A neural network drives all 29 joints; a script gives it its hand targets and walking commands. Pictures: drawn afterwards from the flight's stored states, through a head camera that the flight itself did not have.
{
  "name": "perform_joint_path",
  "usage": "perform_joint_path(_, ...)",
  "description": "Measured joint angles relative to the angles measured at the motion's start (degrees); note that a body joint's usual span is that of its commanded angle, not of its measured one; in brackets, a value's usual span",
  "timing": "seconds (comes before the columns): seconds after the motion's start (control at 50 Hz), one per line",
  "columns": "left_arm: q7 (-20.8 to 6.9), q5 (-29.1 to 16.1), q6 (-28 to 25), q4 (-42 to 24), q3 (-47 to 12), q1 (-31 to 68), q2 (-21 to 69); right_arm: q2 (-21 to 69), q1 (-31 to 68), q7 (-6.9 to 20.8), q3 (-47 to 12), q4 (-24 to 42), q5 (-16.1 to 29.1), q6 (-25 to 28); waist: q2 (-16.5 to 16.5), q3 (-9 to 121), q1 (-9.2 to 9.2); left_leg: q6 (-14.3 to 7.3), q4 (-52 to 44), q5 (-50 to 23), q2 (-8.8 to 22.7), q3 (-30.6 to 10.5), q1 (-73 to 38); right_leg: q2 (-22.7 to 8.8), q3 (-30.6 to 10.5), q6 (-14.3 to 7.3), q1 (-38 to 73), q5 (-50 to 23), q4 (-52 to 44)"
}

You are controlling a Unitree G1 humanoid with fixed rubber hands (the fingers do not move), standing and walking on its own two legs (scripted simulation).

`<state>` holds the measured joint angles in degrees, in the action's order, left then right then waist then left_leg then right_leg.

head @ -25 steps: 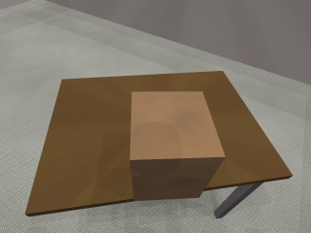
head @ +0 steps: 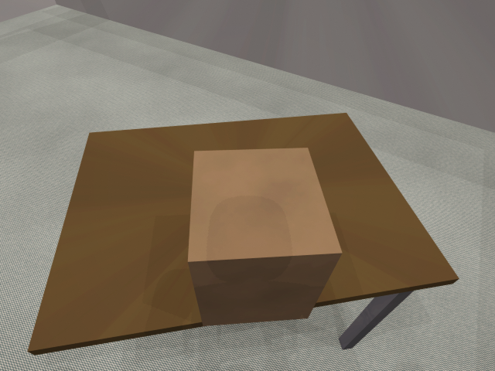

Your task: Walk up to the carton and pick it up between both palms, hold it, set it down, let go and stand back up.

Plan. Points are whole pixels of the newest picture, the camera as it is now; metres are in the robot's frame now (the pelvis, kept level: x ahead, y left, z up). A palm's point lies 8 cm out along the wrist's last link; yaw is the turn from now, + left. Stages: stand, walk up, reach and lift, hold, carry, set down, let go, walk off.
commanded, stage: walk up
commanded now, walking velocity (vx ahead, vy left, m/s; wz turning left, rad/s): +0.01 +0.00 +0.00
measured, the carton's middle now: (254, 239) +0.35 -0.02 +0.00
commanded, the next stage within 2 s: none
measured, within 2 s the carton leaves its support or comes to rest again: neither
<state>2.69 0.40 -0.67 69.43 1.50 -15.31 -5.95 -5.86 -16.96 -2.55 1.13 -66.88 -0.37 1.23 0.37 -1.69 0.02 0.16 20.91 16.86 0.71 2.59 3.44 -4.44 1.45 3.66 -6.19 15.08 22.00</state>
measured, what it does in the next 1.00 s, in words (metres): stands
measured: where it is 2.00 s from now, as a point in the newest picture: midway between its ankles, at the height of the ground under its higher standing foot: outside the picture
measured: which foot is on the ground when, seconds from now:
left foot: down 0.00-1.00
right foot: down 0.00-1.00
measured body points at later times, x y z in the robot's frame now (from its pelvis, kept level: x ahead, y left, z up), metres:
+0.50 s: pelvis -0.01 +0.00 +0.00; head +0.00 +0.01 +0.45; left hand -0.04 +0.20 -0.17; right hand -0.04 -0.20 -0.16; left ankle -0.06 +0.12 -0.74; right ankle -0.04 -0.16 -0.74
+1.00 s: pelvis -0.01 +0.01 +0.00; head +0.00 +0.02 +0.45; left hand -0.05 +0.21 -0.17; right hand -0.05 -0.19 -0.16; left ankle -0.06 +0.12 -0.74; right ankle -0.04 -0.16 -0.74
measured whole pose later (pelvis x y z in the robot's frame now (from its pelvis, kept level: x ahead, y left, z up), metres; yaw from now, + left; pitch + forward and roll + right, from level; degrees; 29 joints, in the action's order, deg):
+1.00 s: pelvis -0.01 +0.01 +0.00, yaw +0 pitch -1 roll +0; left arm 2.4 0.3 -0.8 70.5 0.7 -16.7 -6.2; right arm -4.8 -18.5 -2.3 0.0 -67.8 -0.4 1.6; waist 1.0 -1.5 0.4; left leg -0.8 20.2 15.5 -0.3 3.0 4.1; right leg -5.6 1.0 4.7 -6.7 13.3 20.8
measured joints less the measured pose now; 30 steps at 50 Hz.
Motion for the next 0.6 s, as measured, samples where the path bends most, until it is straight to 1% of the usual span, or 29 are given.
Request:
perform_joint_path(0.24,-0.14,-0.07,-0.12,0.77,-0.31,-0.70,-0.09,0.29,-0.26,0.04,-0.49,-0.94,0.01,-0.07,0.13,-0.14,0.26,0.18,-0.93,-0.74,0.27,0.09,-0.35,0.26,0.01,-0.15,0.42,-0.91,-1.18)
perform_joint_path(0.6,-0.27,-0.06,-0.12,1.13,-0.68,-1.23,-0.15,0.91,-0.86,0.17,-0.98,-1.34,-0.01,0.16,0.53,0.05,0.43,-0.34,-1.06,-1.23,-0.27,0.35,-0.03,-0.31,-0.28,0.38,0.14,-1.64,-1.56)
